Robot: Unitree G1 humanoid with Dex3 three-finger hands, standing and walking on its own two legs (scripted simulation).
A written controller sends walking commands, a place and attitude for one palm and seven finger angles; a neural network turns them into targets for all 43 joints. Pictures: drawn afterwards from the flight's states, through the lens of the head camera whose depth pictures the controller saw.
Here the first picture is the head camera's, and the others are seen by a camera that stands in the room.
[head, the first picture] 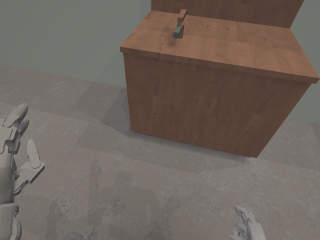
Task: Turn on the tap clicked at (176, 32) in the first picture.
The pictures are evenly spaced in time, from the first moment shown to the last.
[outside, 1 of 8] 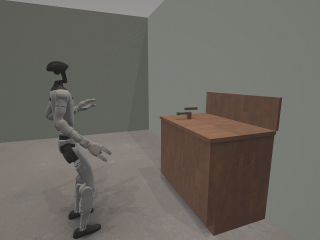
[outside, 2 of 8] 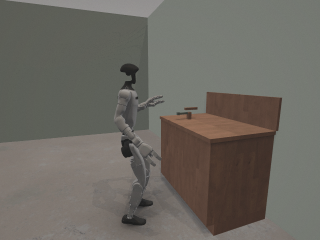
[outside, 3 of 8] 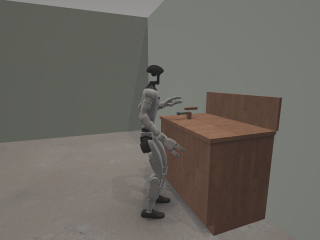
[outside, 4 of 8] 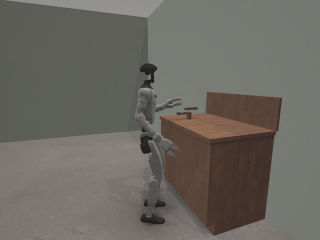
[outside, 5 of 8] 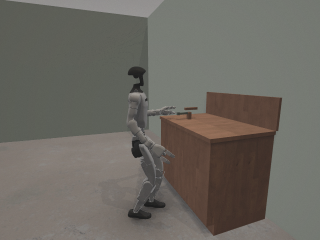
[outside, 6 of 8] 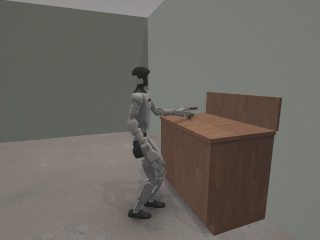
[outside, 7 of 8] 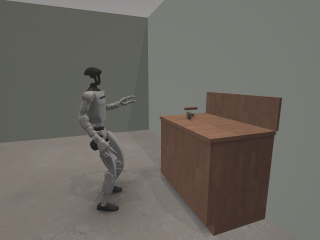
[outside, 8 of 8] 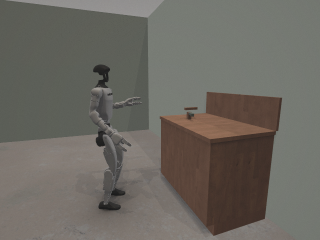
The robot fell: no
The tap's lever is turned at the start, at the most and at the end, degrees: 0 76 76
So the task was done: yes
